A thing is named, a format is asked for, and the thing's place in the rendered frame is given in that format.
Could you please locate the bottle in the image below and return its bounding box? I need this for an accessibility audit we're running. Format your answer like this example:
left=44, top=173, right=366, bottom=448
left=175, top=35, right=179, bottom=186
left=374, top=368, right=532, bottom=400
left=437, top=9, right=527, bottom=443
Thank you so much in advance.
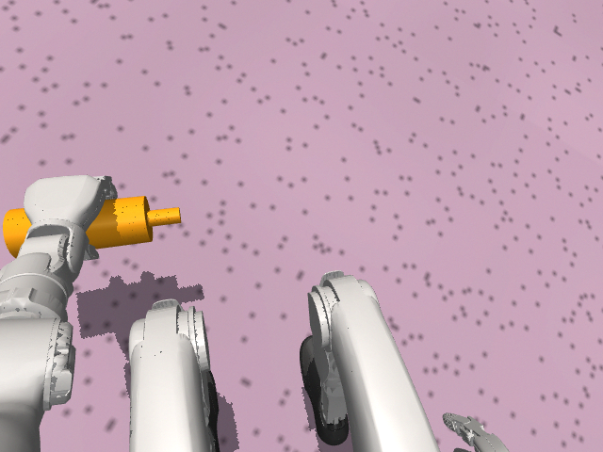
left=3, top=196, right=181, bottom=258

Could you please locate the right robot hand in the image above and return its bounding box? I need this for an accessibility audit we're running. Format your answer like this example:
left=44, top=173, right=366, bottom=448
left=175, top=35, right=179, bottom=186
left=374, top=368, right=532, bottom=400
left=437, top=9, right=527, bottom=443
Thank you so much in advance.
left=443, top=413, right=510, bottom=452

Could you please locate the right robot foot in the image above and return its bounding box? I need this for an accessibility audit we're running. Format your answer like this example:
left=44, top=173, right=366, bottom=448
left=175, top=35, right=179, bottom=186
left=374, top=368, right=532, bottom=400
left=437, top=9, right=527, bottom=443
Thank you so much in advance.
left=300, top=335, right=349, bottom=445

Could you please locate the left robot hand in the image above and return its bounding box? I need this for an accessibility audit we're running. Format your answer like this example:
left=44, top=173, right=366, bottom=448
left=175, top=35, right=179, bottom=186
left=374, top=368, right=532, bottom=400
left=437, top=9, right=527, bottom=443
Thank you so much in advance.
left=24, top=175, right=118, bottom=260

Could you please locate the left robot arm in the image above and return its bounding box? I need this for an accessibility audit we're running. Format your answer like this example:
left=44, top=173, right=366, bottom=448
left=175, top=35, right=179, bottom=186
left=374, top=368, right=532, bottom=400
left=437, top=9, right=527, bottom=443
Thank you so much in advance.
left=0, top=219, right=87, bottom=452

